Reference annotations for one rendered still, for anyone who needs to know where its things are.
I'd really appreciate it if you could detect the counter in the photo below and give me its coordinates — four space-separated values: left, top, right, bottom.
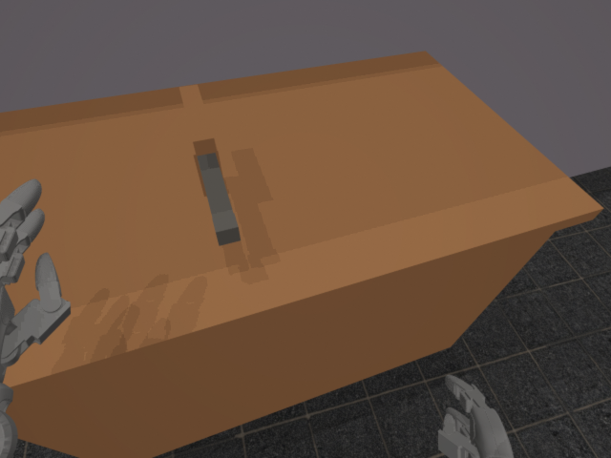
0 51 604 458

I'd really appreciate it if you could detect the robot right hand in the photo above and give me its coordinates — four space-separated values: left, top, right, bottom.
438 375 514 458

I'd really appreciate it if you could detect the robot left hand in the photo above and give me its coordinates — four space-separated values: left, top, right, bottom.
0 179 71 383

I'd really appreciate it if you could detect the tap lever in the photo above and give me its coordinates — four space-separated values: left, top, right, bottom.
197 153 241 246

